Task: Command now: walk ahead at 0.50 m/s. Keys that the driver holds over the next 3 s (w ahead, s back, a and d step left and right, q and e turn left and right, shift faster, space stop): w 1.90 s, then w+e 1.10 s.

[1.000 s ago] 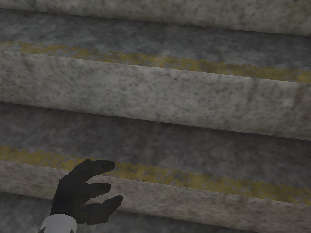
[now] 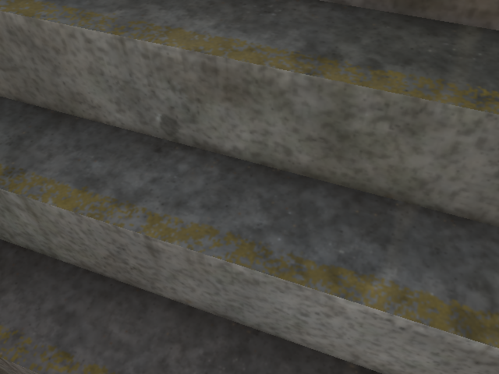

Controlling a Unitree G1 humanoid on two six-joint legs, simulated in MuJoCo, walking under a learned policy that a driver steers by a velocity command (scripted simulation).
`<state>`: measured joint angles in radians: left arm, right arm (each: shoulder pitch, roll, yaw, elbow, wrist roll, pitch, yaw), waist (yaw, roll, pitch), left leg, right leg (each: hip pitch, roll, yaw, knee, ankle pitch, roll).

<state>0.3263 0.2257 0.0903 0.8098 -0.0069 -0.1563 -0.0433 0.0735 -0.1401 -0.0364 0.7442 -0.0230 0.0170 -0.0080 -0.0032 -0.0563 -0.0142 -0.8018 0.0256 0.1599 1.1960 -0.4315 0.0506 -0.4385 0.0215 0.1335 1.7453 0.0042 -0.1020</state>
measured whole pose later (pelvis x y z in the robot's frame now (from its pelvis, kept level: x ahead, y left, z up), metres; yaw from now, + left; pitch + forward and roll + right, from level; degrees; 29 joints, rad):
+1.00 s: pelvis +0.29 +0.10 +0.32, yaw -1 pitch -1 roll -2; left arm 0.15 0.04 0.00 0.70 0.00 -0.03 0.06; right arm 0.35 -0.15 -0.02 1.01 -0.01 -0.11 0.01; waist 0.04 -0.01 -0.07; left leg -0.38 0.01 0.14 0.76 -0.37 0.11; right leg -1.30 0.12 0.11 2.39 0.00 -0.08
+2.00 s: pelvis +0.54 +0.21 +0.52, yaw -5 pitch +2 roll +0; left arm 0.11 0.13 0.03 0.82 0.06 -0.06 0.00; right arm 0.57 -0.07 -0.03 1.04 -0.03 -0.09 -0.01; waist -0.09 -0.06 -0.10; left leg -0.55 0.03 0.18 0.95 -0.44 0.08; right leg -0.76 0.03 0.02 2.01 0.00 -0.05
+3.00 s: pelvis +0.83 +0.14 +0.78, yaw -34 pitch +2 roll +2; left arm 0.35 0.11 0.04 1.02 0.02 -0.13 0.02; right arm 0.08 0.01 0.09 0.69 -0.05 -0.07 -0.03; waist 0.06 0.02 -0.07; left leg -1.38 0.06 0.04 2.39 -0.05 0.09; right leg -0.35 0.12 0.05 0.68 -0.35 -0.12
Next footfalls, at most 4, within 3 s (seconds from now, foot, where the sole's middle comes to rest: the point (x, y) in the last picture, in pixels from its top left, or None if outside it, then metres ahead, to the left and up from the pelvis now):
0.26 right None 0.06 -0.07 -0.66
0.68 left None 0.36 0.15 -0.43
1.42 right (276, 220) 0.56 -0.02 -0.20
1.86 left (118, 193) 0.64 0.28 -0.20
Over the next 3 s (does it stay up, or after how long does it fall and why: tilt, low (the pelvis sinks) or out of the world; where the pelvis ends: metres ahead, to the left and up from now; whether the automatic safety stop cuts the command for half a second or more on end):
stays up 0.83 0.14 0.78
